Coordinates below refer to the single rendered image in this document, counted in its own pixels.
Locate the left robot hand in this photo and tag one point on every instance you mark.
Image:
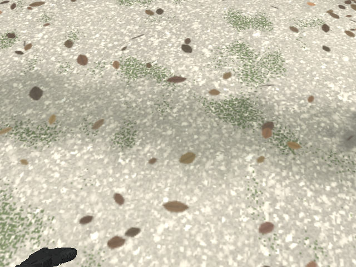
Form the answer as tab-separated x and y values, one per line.
49	257

